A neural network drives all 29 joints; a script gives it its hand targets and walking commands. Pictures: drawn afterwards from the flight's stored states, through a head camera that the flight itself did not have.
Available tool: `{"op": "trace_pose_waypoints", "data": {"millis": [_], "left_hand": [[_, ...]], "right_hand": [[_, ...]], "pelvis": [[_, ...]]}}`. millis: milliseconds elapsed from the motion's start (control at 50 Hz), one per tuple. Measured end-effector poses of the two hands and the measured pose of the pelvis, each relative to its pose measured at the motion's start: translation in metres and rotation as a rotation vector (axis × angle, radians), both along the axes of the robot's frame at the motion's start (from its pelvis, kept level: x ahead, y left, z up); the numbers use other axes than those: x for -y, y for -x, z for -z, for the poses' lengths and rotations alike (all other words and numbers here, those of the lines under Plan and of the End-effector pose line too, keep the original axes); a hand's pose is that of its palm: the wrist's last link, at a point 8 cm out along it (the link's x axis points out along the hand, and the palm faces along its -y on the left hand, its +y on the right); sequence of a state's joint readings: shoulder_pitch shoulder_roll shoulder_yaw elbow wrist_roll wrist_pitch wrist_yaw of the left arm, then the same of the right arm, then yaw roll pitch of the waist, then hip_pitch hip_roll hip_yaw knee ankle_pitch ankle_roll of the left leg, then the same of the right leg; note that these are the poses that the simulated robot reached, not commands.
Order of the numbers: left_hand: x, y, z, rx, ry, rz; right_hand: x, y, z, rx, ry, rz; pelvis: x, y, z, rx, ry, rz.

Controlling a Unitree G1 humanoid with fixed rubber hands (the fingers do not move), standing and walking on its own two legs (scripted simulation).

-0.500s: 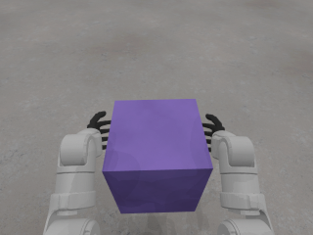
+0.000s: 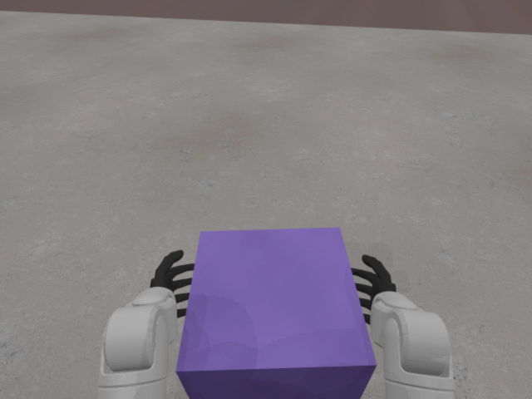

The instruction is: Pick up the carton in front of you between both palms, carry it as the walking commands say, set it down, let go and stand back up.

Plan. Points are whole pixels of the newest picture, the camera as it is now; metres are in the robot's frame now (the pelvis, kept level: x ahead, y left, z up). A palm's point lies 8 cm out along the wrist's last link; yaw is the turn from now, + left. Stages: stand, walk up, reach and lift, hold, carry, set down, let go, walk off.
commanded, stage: carry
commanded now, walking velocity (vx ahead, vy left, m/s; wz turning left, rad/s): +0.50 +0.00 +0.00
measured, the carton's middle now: (273, 333) +0.26 +0.00 +0.00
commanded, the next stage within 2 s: none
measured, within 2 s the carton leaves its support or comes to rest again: neither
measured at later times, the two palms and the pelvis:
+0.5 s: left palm (178, 174) +0.57 +0.19 +0.07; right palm (322, 179) +0.55 -0.11 +0.08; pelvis +0.30 +0.06 +0.00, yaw -4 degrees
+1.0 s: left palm (217, 109) +0.87 +0.14 +0.07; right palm (324, 112) +0.87 -0.16 +0.06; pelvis +0.61 -0.01 +0.00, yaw +0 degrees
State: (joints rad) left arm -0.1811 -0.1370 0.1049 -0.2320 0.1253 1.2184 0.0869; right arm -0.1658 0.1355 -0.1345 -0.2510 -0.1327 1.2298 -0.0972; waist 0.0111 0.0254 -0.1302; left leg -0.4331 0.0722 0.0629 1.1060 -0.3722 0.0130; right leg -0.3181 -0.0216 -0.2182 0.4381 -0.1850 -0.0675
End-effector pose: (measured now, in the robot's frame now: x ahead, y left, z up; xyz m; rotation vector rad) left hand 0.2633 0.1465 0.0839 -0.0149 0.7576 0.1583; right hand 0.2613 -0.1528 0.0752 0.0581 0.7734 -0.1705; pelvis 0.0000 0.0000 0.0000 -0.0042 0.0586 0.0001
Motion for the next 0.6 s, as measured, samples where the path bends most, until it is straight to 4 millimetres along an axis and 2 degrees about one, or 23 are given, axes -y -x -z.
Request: {"op": "trace_pose_waypoints", "data": {"millis": [120,240,300,340,380,480,600], "left_hand": [[-0.001,-0.058,-0.012,0.016,0.001,-0.006],[-0.011,-0.138,-0.022,0.085,0.008,0.017],[-0.023,-0.184,-0.016,0.104,0.023,0.025],[-0.032,-0.217,-0.006,0.112,0.039,0.029],[-0.039,-0.245,0.006,0.081,0.054,0.031],[-0.043,-0.295,0.016,-0.024,0.059,0.053],[-0.040,-0.362,-0.002,0.016,0.052,0.073]], "right_hand": [[-0.002,-0.061,-0.012,0.016,0.011,-0.016],[-0.011,-0.134,-0.024,0.084,0.017,0.008],[-0.023,-0.177,-0.022,0.103,0.029,0.018],[-0.032,-0.208,-0.017,0.112,0.041,0.024],[-0.039,-0.235,-0.009,0.081,0.057,0.024],[-0.044,-0.277,0.001,-0.025,0.059,0.048],[-0.042,-0.340,-0.016,0.015,0.061,0.060]], "pelvis": [[0.000,-0.062,-0.012,-0.002,-0.017,0.010],[-0.015,-0.138,-0.007,0.001,-0.009,0.014],[-0.027,-0.183,0.004,0.005,0.001,0.022],[-0.037,-0.214,0.015,0.013,-0.001,0.034],[-0.045,-0.237,0.018,0.008,-0.017,0.044],[-0.056,-0.285,0.000,-0.004,0.009,0.062],[-0.056,-0.351,-0.014,-0.012,0.023,0.050]]}}
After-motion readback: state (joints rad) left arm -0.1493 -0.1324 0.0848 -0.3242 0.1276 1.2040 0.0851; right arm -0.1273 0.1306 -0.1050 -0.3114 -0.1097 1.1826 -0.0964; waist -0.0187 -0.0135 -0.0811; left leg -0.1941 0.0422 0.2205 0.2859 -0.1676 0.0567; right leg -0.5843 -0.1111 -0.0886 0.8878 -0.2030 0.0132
